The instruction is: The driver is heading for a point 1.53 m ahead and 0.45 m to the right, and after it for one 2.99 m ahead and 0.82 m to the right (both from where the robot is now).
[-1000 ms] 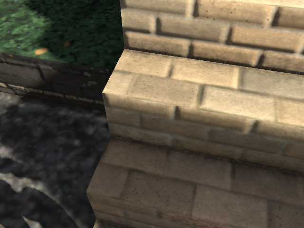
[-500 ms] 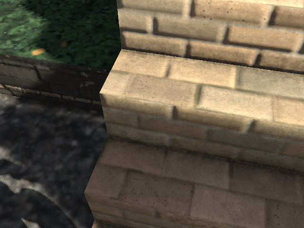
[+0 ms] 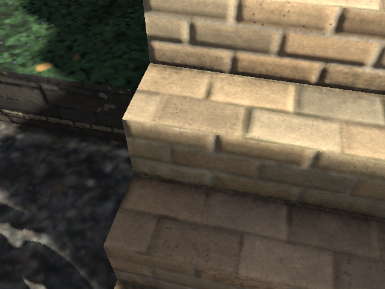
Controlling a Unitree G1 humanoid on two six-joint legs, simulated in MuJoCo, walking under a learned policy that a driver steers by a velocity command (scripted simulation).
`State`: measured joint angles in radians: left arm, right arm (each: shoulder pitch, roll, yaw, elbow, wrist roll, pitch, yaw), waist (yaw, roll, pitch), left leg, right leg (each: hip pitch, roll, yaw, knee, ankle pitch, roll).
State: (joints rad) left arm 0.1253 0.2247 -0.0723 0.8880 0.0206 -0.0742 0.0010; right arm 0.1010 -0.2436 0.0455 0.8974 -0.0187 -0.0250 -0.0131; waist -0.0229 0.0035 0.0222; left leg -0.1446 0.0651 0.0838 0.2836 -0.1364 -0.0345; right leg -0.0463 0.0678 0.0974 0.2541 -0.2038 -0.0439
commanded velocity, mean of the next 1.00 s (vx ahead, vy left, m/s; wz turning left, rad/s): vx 0.50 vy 0.00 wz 0.00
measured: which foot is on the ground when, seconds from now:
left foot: down 0.00-1.00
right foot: down 0.00-1.00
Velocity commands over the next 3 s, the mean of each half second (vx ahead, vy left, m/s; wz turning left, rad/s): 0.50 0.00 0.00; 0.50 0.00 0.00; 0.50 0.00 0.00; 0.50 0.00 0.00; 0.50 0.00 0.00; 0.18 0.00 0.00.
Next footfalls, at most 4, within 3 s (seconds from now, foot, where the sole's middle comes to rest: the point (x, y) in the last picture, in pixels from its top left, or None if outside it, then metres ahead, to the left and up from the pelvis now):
none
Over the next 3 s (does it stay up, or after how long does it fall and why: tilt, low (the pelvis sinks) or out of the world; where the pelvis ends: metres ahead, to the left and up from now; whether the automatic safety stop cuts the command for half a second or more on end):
stays up -0.01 0.00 0.00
